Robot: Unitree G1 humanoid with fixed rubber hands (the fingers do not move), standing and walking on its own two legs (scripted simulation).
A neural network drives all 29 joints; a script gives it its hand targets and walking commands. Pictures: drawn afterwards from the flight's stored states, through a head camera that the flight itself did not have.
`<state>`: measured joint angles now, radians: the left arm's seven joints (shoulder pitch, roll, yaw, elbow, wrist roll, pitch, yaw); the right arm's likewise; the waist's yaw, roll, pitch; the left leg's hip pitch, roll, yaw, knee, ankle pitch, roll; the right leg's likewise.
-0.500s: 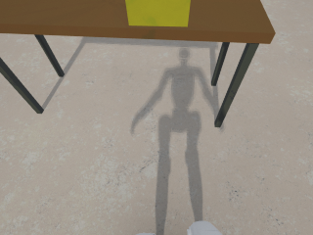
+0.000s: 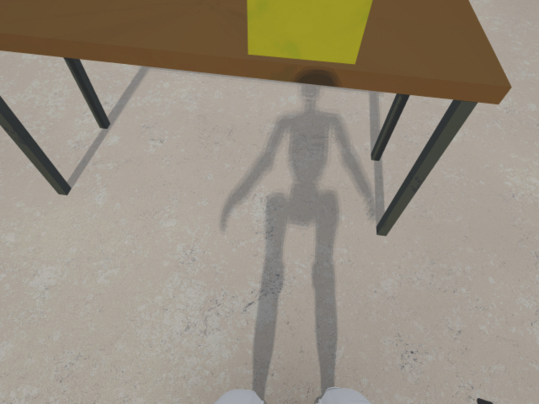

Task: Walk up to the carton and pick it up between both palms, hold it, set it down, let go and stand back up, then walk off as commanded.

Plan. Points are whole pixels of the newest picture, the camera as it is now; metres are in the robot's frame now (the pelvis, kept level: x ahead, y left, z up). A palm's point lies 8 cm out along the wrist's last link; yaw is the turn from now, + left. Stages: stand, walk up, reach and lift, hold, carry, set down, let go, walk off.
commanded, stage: walk off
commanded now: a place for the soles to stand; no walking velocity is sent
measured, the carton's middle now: out of the picture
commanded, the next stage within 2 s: stand in 1.96 s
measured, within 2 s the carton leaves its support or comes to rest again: neither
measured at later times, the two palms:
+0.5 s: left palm out of the picture +0.08 +0.25 -0.18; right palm out of the picture +0.01 -0.38 -0.06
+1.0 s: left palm out of the picture +0.02 +0.02 -0.05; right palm out of the picture -0.13 -0.56 -0.15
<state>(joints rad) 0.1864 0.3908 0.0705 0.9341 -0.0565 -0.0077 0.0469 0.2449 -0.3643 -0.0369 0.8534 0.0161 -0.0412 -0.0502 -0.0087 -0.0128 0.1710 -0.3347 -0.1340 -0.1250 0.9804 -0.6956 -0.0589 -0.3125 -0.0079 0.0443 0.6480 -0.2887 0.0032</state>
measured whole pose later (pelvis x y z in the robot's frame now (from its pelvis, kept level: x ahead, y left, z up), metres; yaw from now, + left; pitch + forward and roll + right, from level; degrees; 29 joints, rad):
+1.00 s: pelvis -0.12 -0.27 +0.01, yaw -10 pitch +0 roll +7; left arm 0.13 0.33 0.08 0.87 -0.06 0.05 0.02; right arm 0.24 -0.37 -0.07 0.85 0.02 0.02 -0.04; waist -0.01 0.06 0.23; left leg -0.38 -0.18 -0.13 1.07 -0.54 -0.04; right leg -0.40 0.12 0.10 0.58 -0.15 0.11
